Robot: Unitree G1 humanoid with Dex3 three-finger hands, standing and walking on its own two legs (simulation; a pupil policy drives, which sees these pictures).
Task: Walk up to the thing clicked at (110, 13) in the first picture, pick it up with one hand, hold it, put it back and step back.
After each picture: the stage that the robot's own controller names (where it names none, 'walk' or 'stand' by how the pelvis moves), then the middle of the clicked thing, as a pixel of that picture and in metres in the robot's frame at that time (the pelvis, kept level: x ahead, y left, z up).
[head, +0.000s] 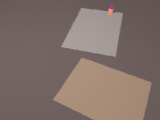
stand; (110, 10) +2.13 -0.40 -0.72
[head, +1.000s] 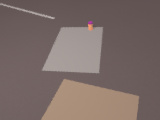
walk; (90, 25) +2.02 +0.06 -0.69
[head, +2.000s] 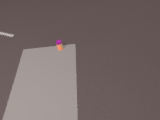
walk; (59, 45) +1.38 +0.39 -0.72
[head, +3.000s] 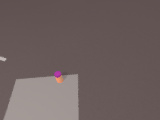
walk; (58, 77) +0.92 +0.34 -0.72
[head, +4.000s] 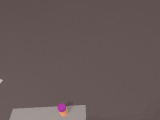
walk; (63, 110) +0.56 +0.27 -0.71
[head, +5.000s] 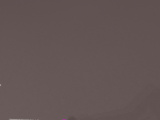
stand; out of the picture +0.43 +0.20 -0.70
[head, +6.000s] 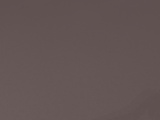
stand; out of the picture +0.42 +0.18 -0.72
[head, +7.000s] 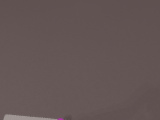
stand; out of the picture +0.42 +0.18 -0.72
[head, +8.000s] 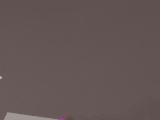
stand; out of the picture +0.44 +0.16 -0.70
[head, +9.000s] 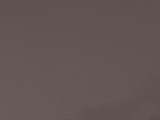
stand; out of the picture +0.38 +0.22 -0.71
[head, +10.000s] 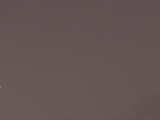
stand; out of the picture +0.45 +0.20 -0.72
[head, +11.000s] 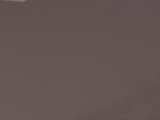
stand; out of the picture +0.39 +0.23 -0.72
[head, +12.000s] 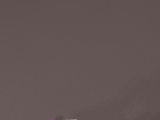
stand; out of the picture +0.42 +0.26 -0.71
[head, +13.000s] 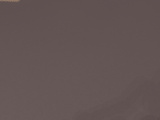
stand; out of the picture +0.42 +0.24 -0.72
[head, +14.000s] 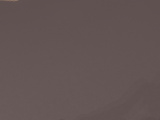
stand; out of the picture +0.43 +0.25 -0.73
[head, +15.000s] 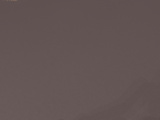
stand; out of the picture +0.42 +0.26 -0.72
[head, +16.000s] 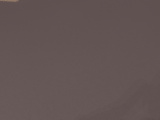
stand; out of the picture +0.42 +0.26 -0.73
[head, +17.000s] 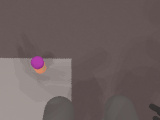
go down; (39, 65) +0.49 +0.24 -0.43
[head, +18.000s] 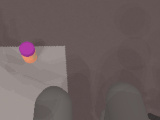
go down; (28, 53) +0.51 +0.25 -0.32
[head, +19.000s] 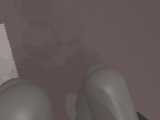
close in; out of the picture +0.49 +0.30 -0.23
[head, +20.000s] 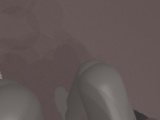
close; out of the picture +0.48 +0.32 -0.23
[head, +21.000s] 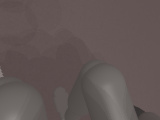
lift; out of the picture +0.45 +0.30 -0.24
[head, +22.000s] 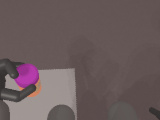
lift; (29, 81) +0.34 +0.20 -0.04
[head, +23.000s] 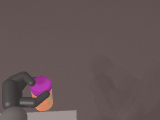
hold; (42, 94) +0.33 +0.17 -0.02
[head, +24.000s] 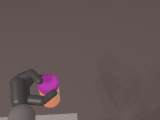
hold; (49, 91) +0.34 +0.14 -0.01
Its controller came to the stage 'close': yes
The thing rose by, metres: 0.71
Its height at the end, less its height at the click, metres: +0.61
